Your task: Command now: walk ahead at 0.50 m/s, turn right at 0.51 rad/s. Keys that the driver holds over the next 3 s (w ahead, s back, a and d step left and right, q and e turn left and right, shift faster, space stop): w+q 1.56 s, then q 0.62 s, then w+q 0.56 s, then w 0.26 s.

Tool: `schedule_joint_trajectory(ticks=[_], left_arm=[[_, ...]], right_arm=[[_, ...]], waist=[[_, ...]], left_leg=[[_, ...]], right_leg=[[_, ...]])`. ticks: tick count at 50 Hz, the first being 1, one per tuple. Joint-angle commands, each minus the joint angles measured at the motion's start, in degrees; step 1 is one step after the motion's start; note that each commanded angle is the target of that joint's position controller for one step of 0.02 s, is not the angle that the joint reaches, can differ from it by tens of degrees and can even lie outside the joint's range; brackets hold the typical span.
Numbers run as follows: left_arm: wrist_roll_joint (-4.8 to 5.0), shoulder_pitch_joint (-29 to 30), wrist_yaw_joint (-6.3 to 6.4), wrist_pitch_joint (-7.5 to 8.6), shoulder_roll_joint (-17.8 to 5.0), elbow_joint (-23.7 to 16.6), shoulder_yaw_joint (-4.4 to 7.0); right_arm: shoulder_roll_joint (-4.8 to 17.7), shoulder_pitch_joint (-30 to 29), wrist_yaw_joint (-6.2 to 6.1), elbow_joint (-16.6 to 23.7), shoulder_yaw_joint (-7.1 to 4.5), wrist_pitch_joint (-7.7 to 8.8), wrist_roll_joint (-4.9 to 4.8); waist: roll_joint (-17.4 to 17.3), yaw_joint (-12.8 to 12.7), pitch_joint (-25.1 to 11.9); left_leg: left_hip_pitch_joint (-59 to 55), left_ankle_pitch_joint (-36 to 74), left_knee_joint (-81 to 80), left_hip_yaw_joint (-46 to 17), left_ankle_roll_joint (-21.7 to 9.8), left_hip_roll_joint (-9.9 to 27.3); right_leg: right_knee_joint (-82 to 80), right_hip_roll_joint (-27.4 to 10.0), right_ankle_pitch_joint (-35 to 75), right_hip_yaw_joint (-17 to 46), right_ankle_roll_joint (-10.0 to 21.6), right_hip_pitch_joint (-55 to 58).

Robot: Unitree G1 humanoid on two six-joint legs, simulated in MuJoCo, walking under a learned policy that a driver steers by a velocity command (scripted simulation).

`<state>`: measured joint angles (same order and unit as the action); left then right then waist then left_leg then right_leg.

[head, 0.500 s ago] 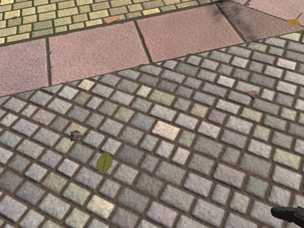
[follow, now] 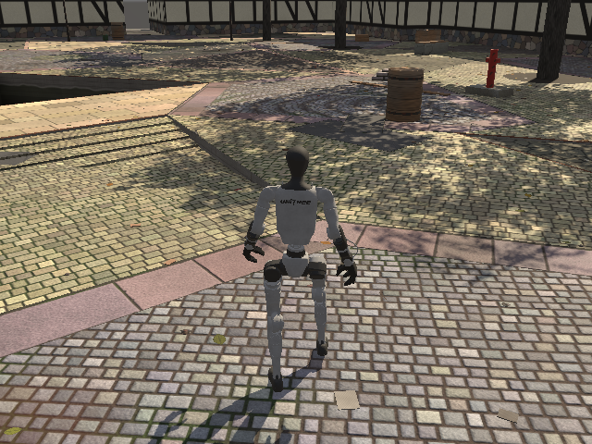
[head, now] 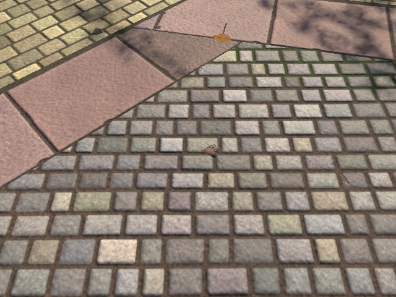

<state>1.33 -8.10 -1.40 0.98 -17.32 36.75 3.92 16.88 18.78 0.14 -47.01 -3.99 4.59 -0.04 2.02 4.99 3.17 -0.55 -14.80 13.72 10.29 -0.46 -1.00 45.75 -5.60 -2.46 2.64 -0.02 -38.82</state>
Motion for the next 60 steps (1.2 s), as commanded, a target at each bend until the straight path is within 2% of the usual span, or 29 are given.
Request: schedule_joint_trajectory(ticks=[1,3,5,7,8,9,10,11,13,14,19,24,29,32,34,35,36,37,38,39,40,41,44,49,54,57,58,59,60], left_arm=[[0.01,6.84,-1.12,1.11,-0.71,-5.79,-0.46],[-0.10,8.48,-1.37,1.32,-0.83,-6.90,-0.46],[-0.75,6.24,-1.37,1.50,-3.34,-6.83,0.58],[-1.10,-9.52,-0.51,1.47,-8.31,-1.95,3.28],[-2.06,-18.72,0.62,1.11,-13.61,0.02,4.62],[-1.91,-17.76,0.92,1.36,-15.76,-0.65,4.25],[-1.72,-16.06,0.75,1.96,-10.43,-0.98,2.92],[-1.40,-13.10,0.69,2.42,-8.56,-0.07,2.16],[-1.42,-7.10,0.31,3.29,-4.85,0.64,1.21],[-1.84,-5.21,0.24,3.90,-3.43,0.73,0.92],[-2.62,-3.92,0.98,5.92,-3.62,4.02,1.47],[-2.17,-6.01,1.98,5.49,-6.10,6.18,1.99],[-0.80,-10.25,2.34,3.38,-7.92,9.00,2.71],[-0.33,-8.86,2.97,1.94,-10.30,8.77,3.25],[0.17,-6.92,3.27,1.33,-10.87,8.25,3.14],[-1.17,-8.45,3.30,2.02,-8.01,7.35,2.04],[-1.94,-12.75,2.37,3.83,-0.76,4.41,-0.25],[-0.29,-6.71,1.32,6.09,-6.19,3.94,0.58],[1.53,-2.07,0.86,7.11,-7.48,2.16,0.87],[0.78,-1.42,1.25,7.56,-6.44,2.11,0.61],[-0.98,-1.55,1.72,7.36,-6.77,2.76,0.99],[-1.43,-2.89,1.68,6.76,-6.95,2.93,1.21],[-2.18,-3.22,1.72,5.08,-5.09,2.78,0.87],[-1.86,7.43,1.19,4.96,-2.07,-0.01,-0.71],[-0.75,10.35,0.15,6.05,-5.43,-1.29,0.35],[-0.93,1.44,0.41,6.94,-7.97,0.95,1.96],[-1.97,-6.09,0.85,7.22,-10.56,1.78,2.83],[-2.93,-12.30,0.98,6.53,-15.75,3.29,4.05],[-1.52,-12.72,0.49,6.14,-12.20,3.92,3.41]], right_arm=[[9.72,-0.96,-0.23,2.65,-2.17,0.28,-0.83],[10.45,1.17,0.17,0.89,-2.21,-0.37,-1.76],[12.33,0.70,0.16,-0.01,-2.45,-1.07,-2.56],[11.33,-0.08,-0.11,-0.81,-1.44,-1.49,-2.70],[6.70,1.10,0.06,1.01,0.34,-0.95,-1.10],[1.94,6.24,0.48,1.55,2.04,0.11,-0.68],[8.83,0.66,0.69,1.34,0.05,0.70,-2.60],[9.43,-3.13,0.78,3.08,-0.38,0.96,-3.43],[7.76,-3.79,0.35,2.47,-0.56,0.45,-1.86],[6.89,-1.44,0.36,1.43,-0.60,-0.53,-1.90],[3.86,-3.22,0.00,1.91,-0.48,-2.84,-1.93],[1.74,-11.38,1.61,4.66,0.59,-2.10,-1.24],[1.76,-18.50,3.50,9.13,1.03,-2.01,-1.15],[4.22,-14.68,3.97,10.12,-0.28,-2.50,-1.31],[9.12,-0.26,2.98,7.21,-3.15,-2.92,-1.56],[14.20,6.65,1.59,5.86,-4.85,-3.74,-1.62],[18.07,2.99,1.59,7.55,-5.22,-3.13,-1.62],[12.71,3.85,1.98,8.52,-3.58,-2.31,-1.24],[10.12,2.32,1.99,8.31,-2.89,-1.55,-0.88],[8.89,-1.05,2.06,8.47,-2.51,-0.99,-1.10],[6.89,-4.12,1.84,9.01,-1.96,-0.78,-1.02],[6.66,-5.55,1.50,9.99,-1.70,-0.64,-0.20],[7.63,-5.49,0.60,10.25,-1.98,-0.53,-0.59],[9.71,-1.98,-0.88,9.38,-2.65,-1.55,-1.23],[9.07,1.38,-1.21,8.18,-2.68,-2.35,-1.60],[7.30,-0.35,-1.23,8.92,-2.22,-2.58,-1.17],[3.93,-0.23,-0.97,9.78,-0.94,-2.41,-0.60],[-0.17,7.08,-0.93,11.58,0.35,-1.90,-1.66],[4.41,8.18,-1.07,11.06,-0.10,-1.79,-2.56]], waist=[[-4.62,0.28,1.72],[-4.65,-0.54,2.66],[-6.52,-3.97,0.36],[-6.24,-13.14,-9.02],[1.30,-15.35,-17.91],[10.88,-10.65,-26.36],[4.58,-13.43,-22.54],[4.91,-11.93,-13.15],[3.53,-7.79,-6.65],[3.79,-5.98,-5.76],[1.49,-4.28,-0.80],[-0.12,-7.14,1.77],[-0.68,-9.21,3.56],[2.44,-5.39,-1.57],[1.82,3.12,-9.36],[-6.07,4.96,-14.21],[-18.57,-2.04,-19.90],[-9.46,2.29,-23.17],[-7.00,2.13,-15.36],[-1.31,-0.98,-9.23],[-0.47,-2.97,-6.74],[-3.03,-4.71,-5.94],[-2.75,-5.89,-4.84],[-5.98,-1.86,-3.25],[-8.10,-1.35,-3.42],[-9.67,-6.70,-6.14],[-5.56,-10.09,-13.08],[11.26,-7.86,-21.12],[14.01,-8.19,-20.00]], left_leg=[[1.18,20.56,-5.42,-4.53,-8.46,15.79],[-1.43,25.29,-4.46,-5.18,-8.84,17.49],[-3.98,42.33,1.73,-5.06,-8.37,18.05],[3.55,47.79,20.48,-2.63,-5.45,14.18],[21.53,25.72,40.20,-2.31,-2.56,9.62],[35.05,-19.63,56.27,-10.04,-0.27,0.40],[39.53,-18.73,61.04,-16.80,-0.46,2.51],[42.50,-13.91,59.66,-15.48,-0.87,5.12],[39.03,-5.01,54.11,-14.99,-0.30,8.74],[35.54,-1.52,53.80,-15.51,-0.04,9.69],[38.18,7.61,47.50,-16.74,2.15,9.54],[38.05,19.78,30.45,-12.66,1.11,7.97],[42.21,14.28,23.14,-8.71,-2.09,6.45],[33.21,5.92,23.24,-3.72,-5.37,1.11],[12.48,6.90,19.16,-3.48,-9.15,-3.25],[-4.02,8.15,17.47,-17.20,-12.54,4.63],[-20.85,-2.43,8.92,-52.52,-25.11,18.52],[-22.30,-6.59,2.85,-56.87,-23.60,19.74],[-16.21,-4.23,2.15,-48.47,-20.84,18.19],[-7.19,2.61,2.14,-41.60,-18.80,15.51],[-0.85,9.05,1.66,-36.56,-17.63,13.53],[4.15,15.16,0.91,-34.61,-18.02,12.60],[10.95,22.29,-0.78,-28.77,-17.49,10.15],[16.51,15.42,0.15,-23.24,-12.63,5.04],[10.64,7.47,5.68,-31.21,-10.60,8.28],[10.63,10.64,14.43,-32.69,-7.86,6.63],[15.28,7.03,27.95,-28.86,-5.79,3.29],[34.45,-13.85,47.59,-20.55,-1.54,-5.18],[44.20,-19.04,57.77,-20.55,-0.74,-1.66]], right_leg=[[-6.73,0.73,2.71,-2.31,1.21,2.11],[-10.09,2.31,-2.01,-2.85,2.92,3.80],[-13.06,5.04,-7.77,-5.15,5.05,10.11],[-17.71,6.96,-1.87,-6.35,8.02,34.72],[-15.75,-6.05,-2.23,9.83,12.55,56.31],[-22.71,-18.79,-8.55,35.16,19.64,63.77],[-25.73,-17.67,-10.69,32.80,17.65,58.73],[-26.89,-15.30,-7.00,22.34,15.08,51.13],[-30.80,-10.49,-2.90,12.01,12.18,39.30],[-33.53,-9.15,-2.50,8.58,11.48,35.46],[-38.71,-8.01,5.02,-2.49,11.18,30.70],[-40.03,-7.49,6.60,-9.99,9.50,33.62],[-35.10,-10.73,15.83,-12.90,8.60,44.71],[-24.02,-10.67,43.14,-14.94,6.66,47.65],[-3.57,-7.87,45.20,-16.46,4.01,40.76],[14.36,-4.41,20.37,-16.33,1.28,26.36],[34.84,9.54,-29.71,-7.93,-2.35,1.57],[37.59,7.21,-29.95,4.30,-0.62,-4.23],[34.69,4.71,-25.24,3.98,0.90,-6.89],[28.70,2.12,-21.17,3.43,1.25,-5.34],[23.61,0.39,-18.71,3.10,0.89,-2.03],[21.98,-0.32,-17.37,3.45,0.20,1.98],[13.43,-0.34,-14.58,1.51,-2.68,4.83],[-9.01,3.96,4.79,-0.36,-4.77,10.23],[-17.27,5.38,3.95,2.48,-3.01,13.25],[-20.72,4.97,-0.56,1.42,0.71,25.02],[-20.03,-2.40,-4.01,7.99,4.09,37.83],[-24.14,-15.80,-16.81,32.72,13.23,57.49],[-28.64,-19.08,-31.77,44.94,14.98,57.99]])
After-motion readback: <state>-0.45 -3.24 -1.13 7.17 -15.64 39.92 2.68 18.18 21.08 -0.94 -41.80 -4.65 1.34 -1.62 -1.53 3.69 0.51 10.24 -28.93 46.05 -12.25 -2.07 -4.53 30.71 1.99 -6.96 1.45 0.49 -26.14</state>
